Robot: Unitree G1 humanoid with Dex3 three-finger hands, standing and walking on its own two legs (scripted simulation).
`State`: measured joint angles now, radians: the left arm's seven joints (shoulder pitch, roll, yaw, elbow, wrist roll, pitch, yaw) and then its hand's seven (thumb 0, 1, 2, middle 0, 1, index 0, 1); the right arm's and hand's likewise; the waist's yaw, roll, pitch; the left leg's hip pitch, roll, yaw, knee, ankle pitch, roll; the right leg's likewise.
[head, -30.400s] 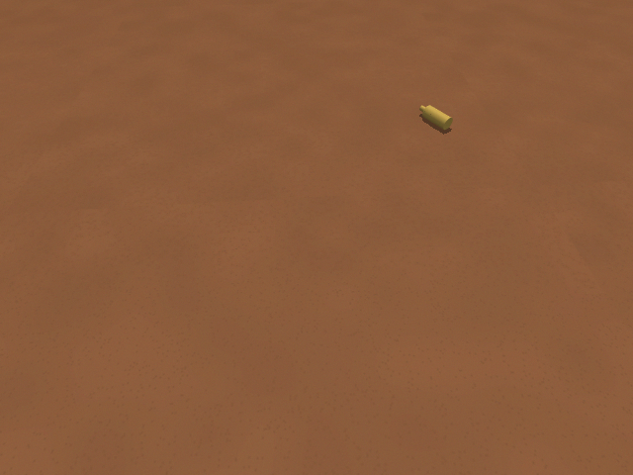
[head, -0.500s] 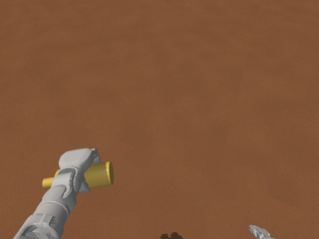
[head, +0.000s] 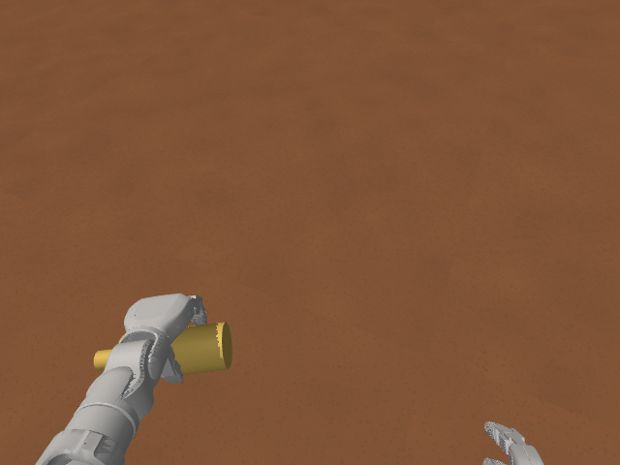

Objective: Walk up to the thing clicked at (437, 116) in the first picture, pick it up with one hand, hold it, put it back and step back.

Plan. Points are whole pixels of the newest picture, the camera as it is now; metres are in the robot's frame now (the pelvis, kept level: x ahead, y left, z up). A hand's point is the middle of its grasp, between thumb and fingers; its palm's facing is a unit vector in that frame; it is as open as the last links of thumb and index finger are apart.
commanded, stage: hold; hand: left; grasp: from above
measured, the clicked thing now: (163, 352) +0.31 +0.25 -0.08
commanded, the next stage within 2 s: crouch in 1.14 s
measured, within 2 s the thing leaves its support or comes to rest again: neither
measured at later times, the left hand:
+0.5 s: hand (163, 352) +0.28 +0.22 -0.03, palm faces -0.44 -0.07 -0.90, open 9.8 cm
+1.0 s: hand (158, 350) +0.28 +0.23 -0.03, palm faces -0.44 -0.07 -0.90, open 9.8 cm
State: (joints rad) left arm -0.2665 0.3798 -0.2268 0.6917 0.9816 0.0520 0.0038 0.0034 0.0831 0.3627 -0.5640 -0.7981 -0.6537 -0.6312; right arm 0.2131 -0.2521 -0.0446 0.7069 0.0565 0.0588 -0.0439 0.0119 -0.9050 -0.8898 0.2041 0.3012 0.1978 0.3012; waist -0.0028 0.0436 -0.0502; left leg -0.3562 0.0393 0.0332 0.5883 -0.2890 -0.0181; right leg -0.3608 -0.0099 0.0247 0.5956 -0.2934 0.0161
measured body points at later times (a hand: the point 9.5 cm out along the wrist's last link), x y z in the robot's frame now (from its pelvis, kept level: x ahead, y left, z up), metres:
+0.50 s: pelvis -0.01 +0.00 +0.01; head -0.01 -0.02 +0.46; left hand +0.30 +0.23 +0.02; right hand +0.13 -0.25 -0.11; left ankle +0.01 +0.13 -0.73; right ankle +0.01 -0.13 -0.73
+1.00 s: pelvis -0.01 +0.01 +0.01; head -0.01 -0.01 +0.46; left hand +0.30 +0.23 +0.03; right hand +0.13 -0.24 -0.11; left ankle +0.01 +0.13 -0.73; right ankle +0.01 -0.13 -0.73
